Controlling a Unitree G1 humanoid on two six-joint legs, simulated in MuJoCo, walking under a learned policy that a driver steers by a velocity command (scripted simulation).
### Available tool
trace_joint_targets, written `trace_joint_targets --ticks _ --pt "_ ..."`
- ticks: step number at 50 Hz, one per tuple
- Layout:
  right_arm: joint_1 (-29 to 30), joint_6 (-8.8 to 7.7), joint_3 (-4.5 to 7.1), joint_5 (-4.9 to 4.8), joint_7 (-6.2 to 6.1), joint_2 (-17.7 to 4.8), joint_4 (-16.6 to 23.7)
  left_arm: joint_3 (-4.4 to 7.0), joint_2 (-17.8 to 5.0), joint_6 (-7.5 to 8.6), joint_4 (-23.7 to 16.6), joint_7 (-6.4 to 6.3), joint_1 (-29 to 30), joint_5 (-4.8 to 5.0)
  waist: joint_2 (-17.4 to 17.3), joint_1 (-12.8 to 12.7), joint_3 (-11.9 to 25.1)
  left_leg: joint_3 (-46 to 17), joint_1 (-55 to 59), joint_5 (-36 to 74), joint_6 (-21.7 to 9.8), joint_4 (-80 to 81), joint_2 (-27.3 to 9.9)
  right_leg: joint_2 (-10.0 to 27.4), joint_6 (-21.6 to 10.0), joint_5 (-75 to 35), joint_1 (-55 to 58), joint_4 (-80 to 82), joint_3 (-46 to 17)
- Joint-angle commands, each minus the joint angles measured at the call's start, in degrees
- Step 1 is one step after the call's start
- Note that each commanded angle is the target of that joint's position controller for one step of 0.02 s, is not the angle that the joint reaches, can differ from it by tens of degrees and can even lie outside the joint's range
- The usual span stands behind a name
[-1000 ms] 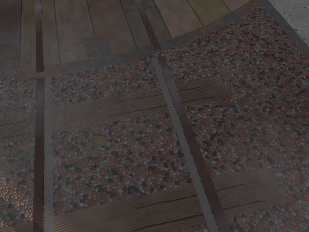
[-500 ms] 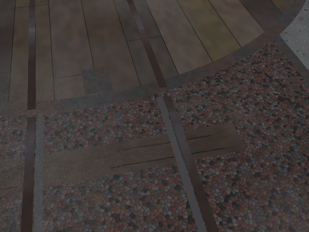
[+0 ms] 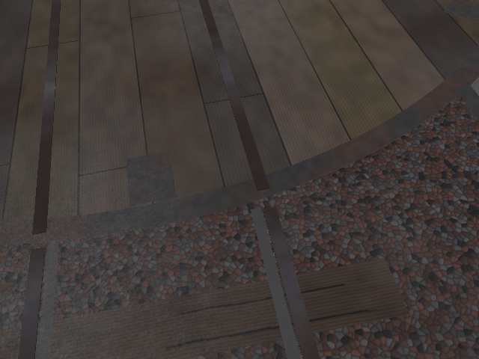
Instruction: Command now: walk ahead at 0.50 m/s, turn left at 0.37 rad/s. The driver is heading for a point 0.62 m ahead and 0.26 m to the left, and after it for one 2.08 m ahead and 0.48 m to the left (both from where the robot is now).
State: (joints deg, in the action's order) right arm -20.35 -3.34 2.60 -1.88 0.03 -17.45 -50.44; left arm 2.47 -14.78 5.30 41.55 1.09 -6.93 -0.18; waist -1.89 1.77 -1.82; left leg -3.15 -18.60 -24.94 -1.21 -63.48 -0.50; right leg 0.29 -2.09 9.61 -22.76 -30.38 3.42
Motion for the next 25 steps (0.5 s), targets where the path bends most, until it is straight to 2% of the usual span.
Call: trace_joint_targets --ticks 1,3,6,9,11,14,16,17,19,20,21,22,23,24,25 --pt "3.12 -0.58 2.11 0.14 -0.33 -6.12 5.54 1.7 -5.33 0.75 0.13 -0.38 -5.96 -0.41 8.46 -3.49 3.88 -3.25 -19.6 7.09 -0.11 -4.42 -6.86 15.8 -8.32 1.99 19.08 18.53 -18.17" --pt "1.45 0.9 1.88 0.01 -0.27 -3.45 5.23 1.99 -5.34 1.55 0.97 -0.32 -4.31 -0.58 8.04 -1.75 2.55 -2.89 -16.34 9.45 0.52 -2.91 -7.49 15.1 -8.61 -3.48 14.59 21.52 -12.59" --pt "4.03 2.02 1.96 0.42 -0.38 -2.44 6.91 2.67 -7.01 2.04 2.57 -0.75 -4.29 -0.82 5.64 -1.17 0.22 -3.5 -19.78 15.28 1.51 1.95 -7.74 14.99 -9.04 -9.75 14.03 23.38 -5.93" --pt "7.8 1.61 1.71 0.58 0.53 -1.61 8.27 3.0 -8.24 1.6 3.67 -1.37 -4.88 -0.77 4.91 -2.21 -0.82 -1.86 -19.91 24.33 1.56 12.27 -7.18 13.41 -8.01 -12.28 15.63 23.94 0.31" --pt "12.04 1.3 1.26 0.7 1.35 -0.77 9.67 3.25 -9.25 1.18 4.32 -1.72 -6.03 -0.48 4.09 -3.91 -1.93 0.85 -18.86 28.0 1.15 18.5 -6.64 13.3 -7.48 -12.78 16.72 24.24 3.26" --pt "17.55 1.27 0.87 0.71 2.33 -0.32 12.33 3.75 -10.55 0.13 5.89 -1.9 -9.15 0.22 3.17 -6.07 -3.7 3.07 -20.66 27.39 -0.05 24.16 -6.08 15.1 -7.19 -14.64 22.42 23.01 5.35" --pt "19.64 1.35 0.96 0.67 2.94 -0.74 14.01 4.09 -11.25 -0.85 6.7 -1.88 -10.36 0.83 3.51 -6.28 -4.17 4.5 -21.73 23.93 -1.29 26.31 -5.32 16.32 -6.53 -18.92 26.97 20.57 6.43" --pt "19.76 1.41 1.18 0.68 3.22 -1.18 14.67 4.26 -11.76 -1.32 6.84 -1.93 -10.21 1.09 4.01 -5.68 -3.78 5.58 -20.71 21.45 -2.16 27.05 -4.41 16.67 -5.96 -24.35 28.55 18.46 7.2" --pt "16.84 1.78 2.22 0.71 3.41 -3.07 15.07 4.74 -13.42 -2.14 6.53 -2.26 -9.06 1.6 6.24 -2.91 -0.38 8.92 -14.04 15.48 -4.38 26.95 -0.73 16.6 -4.68 -43.52 30.32 10.64 8.79" --pt "11.79 1.99 3.27 0.56 3.31 -4.81 14.18 4.91 -14.02 -2.64 6.32 -2.41 -8.37 1.8 6.83 0.22 2.66 10.25 -7.41 13.3 -5.85 27.22 1.65 15.99 -3.97 -50.58 29.69 2.88 9.52" --pt "3.04 2.11 5.0 0.41 2.74 -7.56 12.03 4.69 -13.76 -2.91 6.04 -2.54 -7.25 2.06 5.76 5.27 7.1 10.32 5.38 16.41 -7.99 31.21 4.07 13.95 -2.21 -49.3 24.91 -8.88 10.9" --pt "-5.76 2.79 7.01 0.3 1.45 -12.57 9.92 3.69 -11.31 -2.46 5.13 -2.62 -8.1 0.68 -0.53 8.52 12.15 -0.94 22.86 16.58 -11.28 33.01 -1.8 11.26 0.56 -30.44 10.57 -26.5 10.92" --pt "-2.77 2.1 7.42 -0.03 1.26 -17.96 10.6 1.04 -2.79 -0.77 1.95 -1.67 -13.26 -1.17 -14.06 0.59 16.52 -33.99 40.11 7.19 -22.36 38.92 -15.76 -1.29 3.93 23.03 -15.34 -45.38 4.2" --pt "-4.32 1.16 5.87 0.51 1.65 -12.78 12.24 1.61 -7.48 1.59 1.35 -0.82 -6.72 1.02 -6.42 5.18 21.52 -43.47 41.96 1.63 -23.09 46.61 -18.55 -1.24 2.83 24.47 -21.52 -50.25 -8.24" --pt "-2.19 0.29 5.0 0.99 1.81 -9.91 11.84 2.25 -9.87 2.78 -0.45 -0.41 -1.46 2.99 -3.91 5.5 13.34 -35.2 36.34 6.23 -20.14 47.78 -17.11 1.41 1.34 18.65 -25.41 -48.45 -8.39"
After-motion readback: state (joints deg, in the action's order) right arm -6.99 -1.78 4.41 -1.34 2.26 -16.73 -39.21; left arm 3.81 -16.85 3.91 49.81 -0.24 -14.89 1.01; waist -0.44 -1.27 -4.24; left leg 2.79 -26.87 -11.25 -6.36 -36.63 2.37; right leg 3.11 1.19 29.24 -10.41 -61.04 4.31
